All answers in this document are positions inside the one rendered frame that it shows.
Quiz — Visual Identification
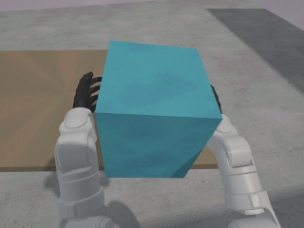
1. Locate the robot left forearm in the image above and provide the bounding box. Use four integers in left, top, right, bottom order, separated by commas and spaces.
54, 107, 105, 228

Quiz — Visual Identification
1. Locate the robot left upper arm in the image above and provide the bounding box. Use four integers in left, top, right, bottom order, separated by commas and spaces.
65, 216, 115, 228

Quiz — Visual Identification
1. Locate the left robot hand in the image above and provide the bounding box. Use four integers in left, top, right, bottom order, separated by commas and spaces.
72, 71, 103, 113

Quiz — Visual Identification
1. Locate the robot right forearm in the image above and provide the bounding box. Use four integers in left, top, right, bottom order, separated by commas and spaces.
206, 114, 281, 228

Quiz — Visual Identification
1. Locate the table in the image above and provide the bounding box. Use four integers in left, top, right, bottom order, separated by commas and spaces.
0, 49, 219, 172

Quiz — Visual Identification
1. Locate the right robot hand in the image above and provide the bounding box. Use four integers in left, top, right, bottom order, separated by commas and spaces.
211, 86, 222, 114

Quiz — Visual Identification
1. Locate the carton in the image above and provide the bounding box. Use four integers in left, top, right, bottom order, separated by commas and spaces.
94, 40, 223, 179

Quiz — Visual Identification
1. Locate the robot right upper arm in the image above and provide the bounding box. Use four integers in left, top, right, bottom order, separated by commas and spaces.
227, 215, 278, 228

